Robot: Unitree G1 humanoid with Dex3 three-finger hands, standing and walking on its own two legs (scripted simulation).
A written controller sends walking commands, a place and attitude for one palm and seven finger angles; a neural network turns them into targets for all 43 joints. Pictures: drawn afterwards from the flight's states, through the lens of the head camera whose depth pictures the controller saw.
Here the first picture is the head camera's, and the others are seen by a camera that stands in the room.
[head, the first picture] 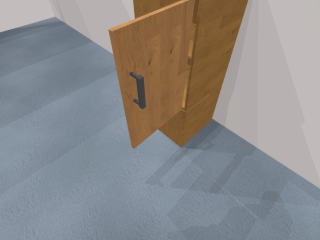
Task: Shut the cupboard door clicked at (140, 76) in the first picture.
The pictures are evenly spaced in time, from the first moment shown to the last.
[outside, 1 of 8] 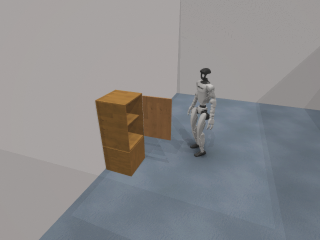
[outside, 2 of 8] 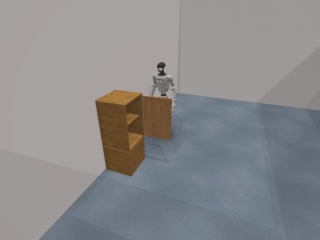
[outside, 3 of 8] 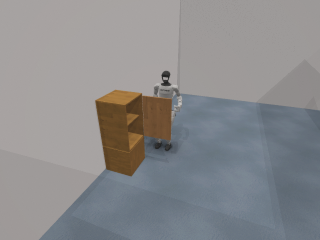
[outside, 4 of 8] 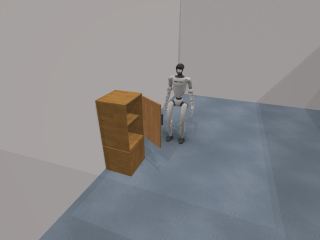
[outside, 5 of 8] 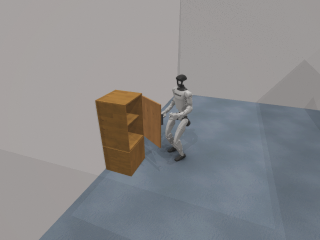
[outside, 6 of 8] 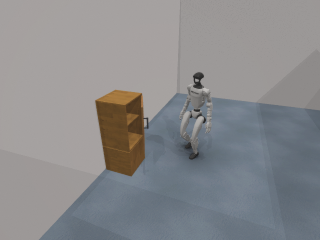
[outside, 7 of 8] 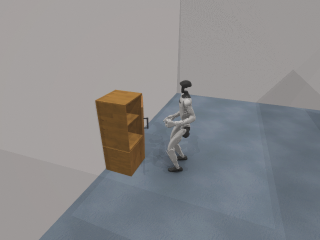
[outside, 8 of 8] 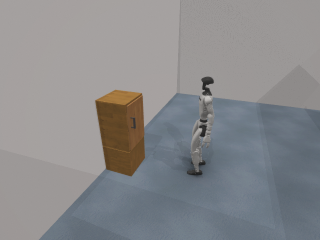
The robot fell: no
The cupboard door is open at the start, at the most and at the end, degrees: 93 93 0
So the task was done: yes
